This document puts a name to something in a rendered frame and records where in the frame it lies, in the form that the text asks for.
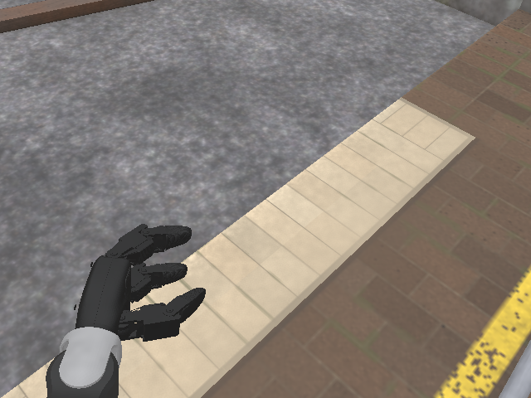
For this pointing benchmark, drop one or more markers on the robot left forearm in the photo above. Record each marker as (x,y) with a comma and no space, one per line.
(87,366)

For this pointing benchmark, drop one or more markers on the left robot hand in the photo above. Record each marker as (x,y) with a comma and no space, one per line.
(112,284)

